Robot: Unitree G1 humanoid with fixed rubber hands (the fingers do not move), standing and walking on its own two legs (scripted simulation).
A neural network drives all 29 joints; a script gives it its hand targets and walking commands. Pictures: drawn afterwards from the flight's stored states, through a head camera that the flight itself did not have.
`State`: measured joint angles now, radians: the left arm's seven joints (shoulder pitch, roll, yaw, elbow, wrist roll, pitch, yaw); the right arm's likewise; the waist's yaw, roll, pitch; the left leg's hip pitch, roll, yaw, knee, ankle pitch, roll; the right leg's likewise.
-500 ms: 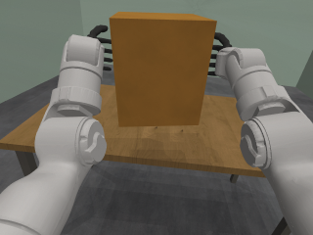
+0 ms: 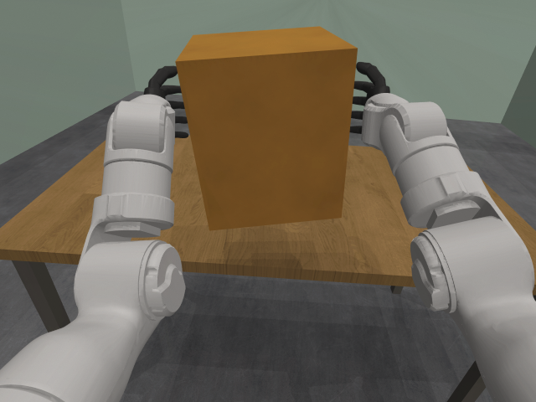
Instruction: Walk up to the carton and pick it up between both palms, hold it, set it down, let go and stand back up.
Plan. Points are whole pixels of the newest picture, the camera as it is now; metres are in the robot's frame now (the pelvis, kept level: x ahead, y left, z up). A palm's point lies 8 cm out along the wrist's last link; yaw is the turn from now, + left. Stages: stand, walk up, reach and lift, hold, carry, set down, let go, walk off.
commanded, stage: hold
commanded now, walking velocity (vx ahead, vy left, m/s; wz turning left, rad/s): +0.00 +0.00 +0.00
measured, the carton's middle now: (266, 125) +0.45 +0.00 +0.29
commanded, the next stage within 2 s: none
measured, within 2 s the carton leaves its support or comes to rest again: neither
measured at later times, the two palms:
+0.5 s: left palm (132, 81) +0.34 +0.17 +0.38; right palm (379, 86) +0.34 -0.13 +0.38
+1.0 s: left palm (164, 119) +0.37 +0.14 +0.32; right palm (381, 116) +0.36 -0.15 +0.34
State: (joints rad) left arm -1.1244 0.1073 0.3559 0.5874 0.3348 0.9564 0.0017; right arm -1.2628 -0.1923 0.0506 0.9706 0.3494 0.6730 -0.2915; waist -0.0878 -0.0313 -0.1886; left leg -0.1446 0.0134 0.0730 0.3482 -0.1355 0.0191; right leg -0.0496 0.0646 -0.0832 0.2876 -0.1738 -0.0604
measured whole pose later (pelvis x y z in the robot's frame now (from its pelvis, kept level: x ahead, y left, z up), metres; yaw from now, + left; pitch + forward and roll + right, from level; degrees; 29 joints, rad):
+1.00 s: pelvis +0.00 +0.00 +0.00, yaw -1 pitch -4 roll -1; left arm -1.11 0.07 0.33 0.56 0.33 0.97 0.04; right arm -1.25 -0.22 0.07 0.98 0.37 0.67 -0.28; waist -0.09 -0.03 -0.19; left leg -0.15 0.02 0.08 0.36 -0.15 0.02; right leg -0.05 0.07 -0.07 0.29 -0.17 -0.06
